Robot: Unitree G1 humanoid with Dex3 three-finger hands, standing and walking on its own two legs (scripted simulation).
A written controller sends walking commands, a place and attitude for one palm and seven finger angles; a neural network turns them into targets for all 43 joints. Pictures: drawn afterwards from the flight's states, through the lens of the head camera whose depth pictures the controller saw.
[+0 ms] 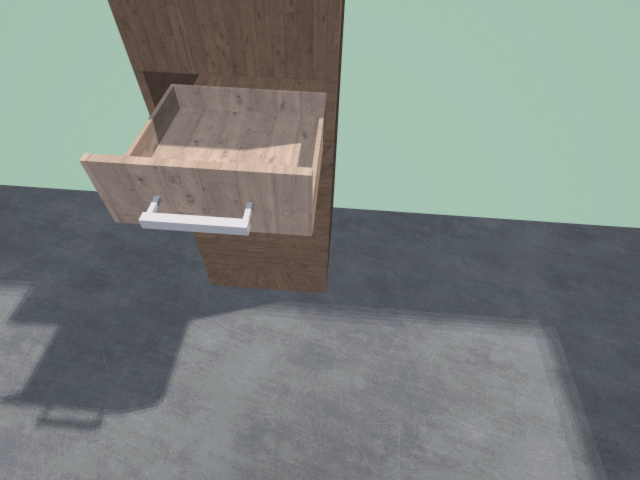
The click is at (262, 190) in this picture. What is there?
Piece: drawer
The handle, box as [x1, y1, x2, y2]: [138, 196, 253, 235]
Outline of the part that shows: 138,220 142,227 247,235 250,227 249,218 253,206 251,202 247,202 242,219 156,213 155,211 161,200 159,196 154,196 147,211 142,212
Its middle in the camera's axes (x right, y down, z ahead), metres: -0.21 -0.04 +0.67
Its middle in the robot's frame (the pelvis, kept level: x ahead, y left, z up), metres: +0.52 +0.24 -0.02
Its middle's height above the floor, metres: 0.76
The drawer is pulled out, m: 0.30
